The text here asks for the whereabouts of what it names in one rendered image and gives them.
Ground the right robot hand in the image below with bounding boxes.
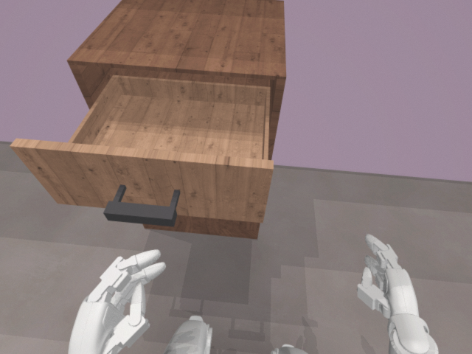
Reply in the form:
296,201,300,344
358,234,419,320

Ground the robot right forearm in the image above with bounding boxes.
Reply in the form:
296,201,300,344
387,313,438,354

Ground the cabinet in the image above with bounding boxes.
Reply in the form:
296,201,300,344
67,0,286,239

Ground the left robot hand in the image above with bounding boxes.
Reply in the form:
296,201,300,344
68,249,166,354

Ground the drawer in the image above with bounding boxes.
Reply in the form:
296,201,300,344
10,75,274,223

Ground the left robot thigh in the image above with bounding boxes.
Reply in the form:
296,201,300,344
163,320,212,354

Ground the handle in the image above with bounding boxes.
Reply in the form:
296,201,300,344
103,185,180,227

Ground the robot left shin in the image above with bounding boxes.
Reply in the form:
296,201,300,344
189,316,203,322

